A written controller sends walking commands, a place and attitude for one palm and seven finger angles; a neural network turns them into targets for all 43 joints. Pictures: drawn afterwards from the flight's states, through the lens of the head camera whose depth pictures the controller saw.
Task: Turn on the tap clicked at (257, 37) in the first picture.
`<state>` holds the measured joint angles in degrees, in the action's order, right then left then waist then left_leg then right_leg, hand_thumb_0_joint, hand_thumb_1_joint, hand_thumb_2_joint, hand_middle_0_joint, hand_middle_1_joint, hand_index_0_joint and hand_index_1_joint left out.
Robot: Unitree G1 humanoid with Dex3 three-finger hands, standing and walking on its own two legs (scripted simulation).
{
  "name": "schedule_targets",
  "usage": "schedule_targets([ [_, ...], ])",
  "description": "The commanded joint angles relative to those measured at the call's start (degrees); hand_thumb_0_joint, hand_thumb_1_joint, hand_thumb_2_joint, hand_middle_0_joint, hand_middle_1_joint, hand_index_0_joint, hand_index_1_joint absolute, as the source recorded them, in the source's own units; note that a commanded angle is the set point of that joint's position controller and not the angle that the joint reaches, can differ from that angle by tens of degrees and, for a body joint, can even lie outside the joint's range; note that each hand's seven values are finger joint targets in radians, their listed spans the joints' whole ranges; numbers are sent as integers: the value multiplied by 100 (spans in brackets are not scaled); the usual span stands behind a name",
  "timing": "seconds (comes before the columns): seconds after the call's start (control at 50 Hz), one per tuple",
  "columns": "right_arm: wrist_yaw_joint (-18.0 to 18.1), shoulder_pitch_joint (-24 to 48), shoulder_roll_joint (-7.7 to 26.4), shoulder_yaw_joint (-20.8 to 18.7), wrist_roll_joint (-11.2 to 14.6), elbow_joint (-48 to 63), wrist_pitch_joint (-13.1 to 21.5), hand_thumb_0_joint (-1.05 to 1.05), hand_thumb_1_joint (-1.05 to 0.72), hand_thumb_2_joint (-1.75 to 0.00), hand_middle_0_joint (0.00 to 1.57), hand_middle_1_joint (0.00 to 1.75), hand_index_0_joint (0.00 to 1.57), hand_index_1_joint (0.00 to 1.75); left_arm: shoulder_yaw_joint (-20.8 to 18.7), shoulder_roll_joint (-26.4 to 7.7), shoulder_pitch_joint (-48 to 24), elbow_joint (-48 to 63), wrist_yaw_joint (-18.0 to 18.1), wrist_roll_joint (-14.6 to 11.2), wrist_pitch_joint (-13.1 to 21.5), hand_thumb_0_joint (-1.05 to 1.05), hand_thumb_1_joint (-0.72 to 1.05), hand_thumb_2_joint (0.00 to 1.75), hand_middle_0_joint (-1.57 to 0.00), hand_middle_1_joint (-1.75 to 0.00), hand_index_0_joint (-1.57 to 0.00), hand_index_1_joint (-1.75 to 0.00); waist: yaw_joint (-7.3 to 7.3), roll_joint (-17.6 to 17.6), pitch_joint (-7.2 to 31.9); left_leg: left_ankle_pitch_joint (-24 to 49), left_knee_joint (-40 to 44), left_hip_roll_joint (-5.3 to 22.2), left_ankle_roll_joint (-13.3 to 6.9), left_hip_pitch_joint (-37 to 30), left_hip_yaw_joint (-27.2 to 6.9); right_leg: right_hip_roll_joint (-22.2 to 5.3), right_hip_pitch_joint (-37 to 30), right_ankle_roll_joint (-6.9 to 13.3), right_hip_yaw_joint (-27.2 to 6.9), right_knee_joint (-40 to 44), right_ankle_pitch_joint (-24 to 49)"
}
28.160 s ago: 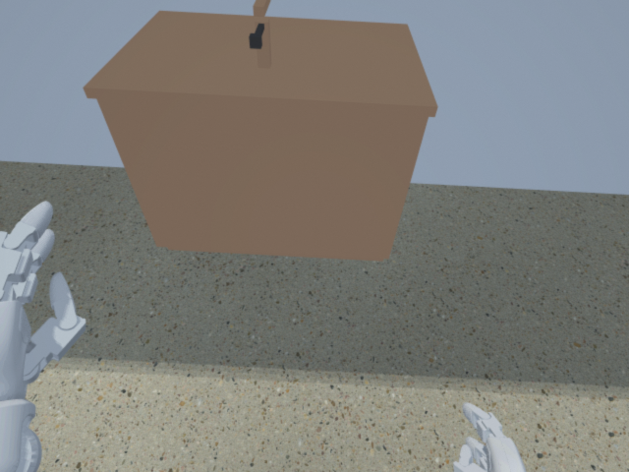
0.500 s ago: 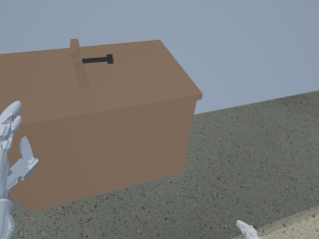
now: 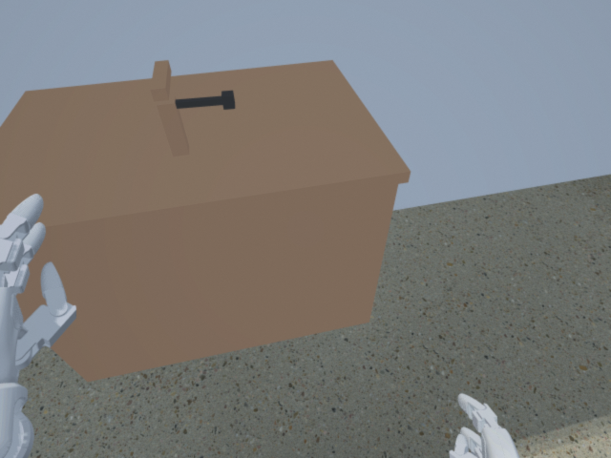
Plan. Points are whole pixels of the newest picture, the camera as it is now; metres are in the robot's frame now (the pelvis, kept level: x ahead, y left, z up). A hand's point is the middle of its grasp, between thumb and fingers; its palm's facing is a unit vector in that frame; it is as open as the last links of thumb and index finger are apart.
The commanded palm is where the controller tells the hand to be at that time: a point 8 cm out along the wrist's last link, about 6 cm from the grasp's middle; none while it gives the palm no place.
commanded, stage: stand and check the lever's angle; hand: left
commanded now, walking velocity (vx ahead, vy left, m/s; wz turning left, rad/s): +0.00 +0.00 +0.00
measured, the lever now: (228, 100) +0.77 +0.21 +0.11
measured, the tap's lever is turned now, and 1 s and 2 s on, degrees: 86 86 86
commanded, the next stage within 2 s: stand and wait in 0.10 s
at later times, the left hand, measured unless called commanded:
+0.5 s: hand (76, 285) +0.25 +0.26 +0.16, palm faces +0.35 -0.86 -0.37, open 7.4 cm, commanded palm +0.20 +0.30 +0.18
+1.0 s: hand (61, 297) +0.23 +0.26 +0.17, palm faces +0.37 -0.85 -0.37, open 7.4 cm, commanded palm +0.18 +0.30 +0.18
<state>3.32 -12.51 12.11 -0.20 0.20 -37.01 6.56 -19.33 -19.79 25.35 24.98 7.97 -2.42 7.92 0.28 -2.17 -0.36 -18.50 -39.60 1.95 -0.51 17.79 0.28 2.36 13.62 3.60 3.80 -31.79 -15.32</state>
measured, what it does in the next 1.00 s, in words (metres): stands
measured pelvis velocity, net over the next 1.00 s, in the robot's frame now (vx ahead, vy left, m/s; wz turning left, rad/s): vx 0.02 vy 0.03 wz -0.03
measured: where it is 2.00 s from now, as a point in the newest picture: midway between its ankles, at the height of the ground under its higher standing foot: outside the picture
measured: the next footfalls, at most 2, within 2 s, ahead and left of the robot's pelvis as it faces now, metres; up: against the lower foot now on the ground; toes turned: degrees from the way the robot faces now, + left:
none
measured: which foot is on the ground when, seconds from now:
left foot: down 0.00-1.00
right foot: down 0.00-1.00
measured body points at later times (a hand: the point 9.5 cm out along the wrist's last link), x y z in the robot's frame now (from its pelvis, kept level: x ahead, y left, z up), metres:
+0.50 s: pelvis +0.03 +0.02 +0.01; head +0.04 +0.02 +0.46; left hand +0.22 +0.30 +0.18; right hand +0.21 -0.21 -0.06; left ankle +0.03 +0.13 -0.73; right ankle +0.02 -0.08 -0.73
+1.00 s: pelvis +0.02 +0.03 +0.01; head +0.01 +0.02 +0.46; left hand +0.21 +0.31 +0.19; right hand +0.18 -0.21 -0.07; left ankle +0.03 +0.13 -0.73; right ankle +0.02 -0.08 -0.73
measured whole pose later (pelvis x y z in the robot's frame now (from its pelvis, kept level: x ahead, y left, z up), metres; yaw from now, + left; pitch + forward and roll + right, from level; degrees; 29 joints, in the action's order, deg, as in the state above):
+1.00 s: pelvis +0.02 +0.03 +0.01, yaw -2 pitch -1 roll -1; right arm 4.2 -11.3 12.1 0.8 -0.1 -36.1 4.0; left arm -17.5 -19.4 27.2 24.3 8.6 -3.6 7.3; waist -0.1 -2.1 0.0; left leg -12.8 -25.3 0.7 -1.1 11.4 2.5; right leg 1.5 9.6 0.9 1.2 -22.4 -11.7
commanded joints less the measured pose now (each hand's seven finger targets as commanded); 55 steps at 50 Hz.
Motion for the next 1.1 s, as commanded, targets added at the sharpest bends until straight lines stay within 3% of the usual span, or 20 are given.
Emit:
schedule_targets([
  [0.0,-19,600,550,-180,25,900,296,0,-90,-90,20,30,20,30,-504,-1040,-531,1289,104,-46,393,0,90,90,-20,-30,-20,-30,2,699,265,-130,174,116,-59,369,-109,-1777,-616,470,-1962,1339,1598],
  [0.02,11,644,555,-152,5,879,296,0,-90,-90,20,30,20,30,-494,-1040,-591,1345,126,-42,382,0,90,90,-20,-30,-20,-30,53,403,375,356,807,92,-78,-72,-62,-1650,-617,315,-1737,1058,1964],
  [0.04,48,648,577,-139,-17,872,287,0,-90,-90,20,30,20,30,-500,-1029,-565,1451,156,-51,407,0,90,90,-20,-30,-20,-30,29,229,571,1085,1367,117,-101,-520,-116,-1343,-713,97,-1331,770,1905],
  [0.06,82,725,622,-171,-16,922,279,0,-90,-90,20,30,20,30,-550,-1042,-427,1430,184,-71,411,0,90,90,-20,-30,-20,-30,-52,98,672,1658,1560,302,-165,-938,-276,-1001,-546,-126,-1058,684,1600],
  [0.08,94,785,694,-230,15,980,248,0,-90,-90,20,30,20,30,-530,-1014,-335,1445,186,-94,399,0,90,90,-20,-30,-20,-30,-110,16,654,1793,1557,511,-231,-1102,-449,-805,-349,-265,-959,777,1242],
  [0.12,102,832,680,-196,33,1031,219,0,-90,-90,20,30,20,30,-581,-1046,-327,1419,182,-63,320,0,90,90,-20,-30,-20,-30,-51,-81,520,2336,1379,517,-263,-1068,-481,-652,-378,-274,-838,730,1638],
  [0.16,84,805,650,-178,29,1024,176,0,-90,-90,20,30,20,30,-576,-1029,-332,1506,168,-44,345,0,90,90,-20,-30,-20,-30,-64,-222,663,2559,1447,547,-223,-1046,-492,-625,-587,-277,-722,647,1783],
  [0.28,64,786,653,-194,32,1129,110,0,-90,-90,20,30,20,30,-522,-935,28,1362,135,-94,316,0,90,90,-20,-30,-20,-30,-52,-9,782,2290,1489,488,-163,-985,-382,-647,-701,-265,-782,801,1849],
  [0.36,79,779,665,-200,32,1153,65,0,-90,-90,20,30,20,30,-525,-971,-51,1513,148,-93,327,0,90,90,-20,-30,-20,-30,-38,-203,845,2428,1545,490,-138,-1056,-369,-628,-701,-250,-762,767,1948],
  [0.46,113,783,676,-193,26,1158,25,0,-90,-90,20,30,20,30,-523,-988,-128,1441,162,-101,310,0,90,90,-20,-30,-20,-30,-40,-166,782,2394,1592,484,-120,-1012,-371,-609,-670,-257,-742,826,1897],
  [0.52,127,825,691,-191,18,1175,26,0,-90,-90,20,30,20,30,-518,-1008,-175,1382,168,-104,293,0,90,90,-20,-30,-20,-30,-44,-240,657,2086,1690,454,-118,-926,-399,-608,-587,-246,-773,916,1651],
  [0.6,122,816,675,-183,14,1116,13,0,-90,-90,20,30,20,30,-432,-917,-211,1233,169,-103,286,0,90,90,-20,-30,-20,-30,-46,-24,565,1450,1743,398,-122,-783,-368,-615,-545,-245,-845,1111,1299],
  [0.7,127,833,673,-172,-8,1091,26,0,-90,-90,20,30,20,30,-439,-944,-251,1293,186,-91,316,0,90,90,-20,-30,-20,-30,-54,-149,565,1208,1875,395,-128,-753,-415,-593,-534,-243,-811,1146,1117],
  [0.82,140,856,693,-176,-19,1090,42,0,-90,-90,20,30,20,30,-471,-956,-203,1169,188,-86,307,0,90,90,-20,-30,-20,-30,-55,-156,454,1017,1975,373,-114,-664,-428,-572,-467,-239,-780,1200,932],
  [0.9,132,827,675,-176,-12,1034,41,0,-90,-90,20,30,20,30,-457,-929,-171,1105,187,-97,302,0,90,90,-20,-30,-20,-30,-53,97,478,958,1907,344,-116,-689,-388,-592,-447,-242,-836,1279,923],
  [0.98,131,856,672,-169,-14,1025,44,0,-90,-90,20,30,20,30,-376,-886,-329,1169,181,-80,302,0,90,90,-20,-30,-20,-30,-42,-84,425,693,1917,313,-111,-665,-368,-594,-357,-229,-893,1374,695],
  [1.08,138,862,664,-174,-18,1028,57,0,-90,-90,20,30,20,30,-408,-907,-295,1181,204,-69,300,0,90,90,-20,-30,-20,-30,-57,-65,457,723,1953,318,-118,-654,-389,-564,-418,-235,-849,1344,722],
])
